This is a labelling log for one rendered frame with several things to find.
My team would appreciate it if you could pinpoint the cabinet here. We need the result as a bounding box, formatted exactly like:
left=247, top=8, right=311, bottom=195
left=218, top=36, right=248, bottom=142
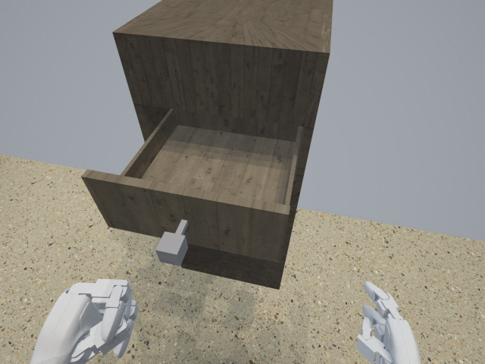
left=112, top=0, right=333, bottom=290

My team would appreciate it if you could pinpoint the drawer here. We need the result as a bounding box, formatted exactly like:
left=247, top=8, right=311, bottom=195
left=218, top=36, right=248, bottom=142
left=81, top=108, right=302, bottom=263

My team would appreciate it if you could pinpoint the handle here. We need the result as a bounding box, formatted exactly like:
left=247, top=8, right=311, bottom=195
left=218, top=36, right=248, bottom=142
left=155, top=219, right=188, bottom=266

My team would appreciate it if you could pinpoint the left robot hand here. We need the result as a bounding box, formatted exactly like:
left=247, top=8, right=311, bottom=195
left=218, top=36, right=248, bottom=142
left=30, top=279, right=139, bottom=364

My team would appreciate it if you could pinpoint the right robot hand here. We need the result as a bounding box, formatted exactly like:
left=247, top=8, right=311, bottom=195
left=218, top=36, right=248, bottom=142
left=357, top=281, right=421, bottom=364

